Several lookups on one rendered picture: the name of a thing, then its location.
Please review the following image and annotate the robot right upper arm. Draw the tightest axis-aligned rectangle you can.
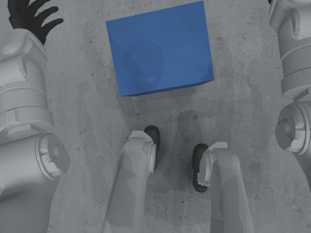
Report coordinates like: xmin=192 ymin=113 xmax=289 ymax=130
xmin=275 ymin=101 xmax=311 ymax=192

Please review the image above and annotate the carton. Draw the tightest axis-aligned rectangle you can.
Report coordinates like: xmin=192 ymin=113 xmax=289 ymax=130
xmin=105 ymin=0 xmax=215 ymax=97

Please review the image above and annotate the right robot shin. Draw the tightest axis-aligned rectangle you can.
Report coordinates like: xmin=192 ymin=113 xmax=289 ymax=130
xmin=197 ymin=142 xmax=241 ymax=187

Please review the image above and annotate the robot left upper arm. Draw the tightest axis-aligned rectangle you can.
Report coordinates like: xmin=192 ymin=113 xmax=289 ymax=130
xmin=0 ymin=132 xmax=70 ymax=233

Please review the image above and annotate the left robot hand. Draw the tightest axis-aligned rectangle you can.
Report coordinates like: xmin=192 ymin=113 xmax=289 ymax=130
xmin=7 ymin=0 xmax=64 ymax=45

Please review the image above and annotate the left robot thigh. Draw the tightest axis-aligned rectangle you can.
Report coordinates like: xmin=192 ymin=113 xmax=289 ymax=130
xmin=101 ymin=137 xmax=156 ymax=233

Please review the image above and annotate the robot left forearm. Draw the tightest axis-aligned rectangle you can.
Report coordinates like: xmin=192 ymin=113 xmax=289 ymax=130
xmin=0 ymin=28 xmax=54 ymax=145

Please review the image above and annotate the robot right forearm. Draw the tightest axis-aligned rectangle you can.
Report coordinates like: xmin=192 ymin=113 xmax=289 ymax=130
xmin=269 ymin=0 xmax=311 ymax=102

